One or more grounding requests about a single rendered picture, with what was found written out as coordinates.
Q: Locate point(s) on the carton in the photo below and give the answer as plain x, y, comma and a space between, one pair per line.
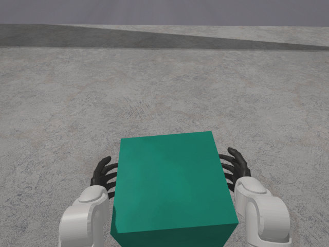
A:
171, 191

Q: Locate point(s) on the left robot hand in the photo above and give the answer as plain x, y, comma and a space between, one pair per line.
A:
100, 177

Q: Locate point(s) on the robot right forearm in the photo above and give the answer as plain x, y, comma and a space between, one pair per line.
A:
267, 219

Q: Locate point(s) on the right robot hand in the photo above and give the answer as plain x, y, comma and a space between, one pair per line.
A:
239, 170

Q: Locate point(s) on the robot left forearm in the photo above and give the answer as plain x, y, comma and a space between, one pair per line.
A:
82, 223

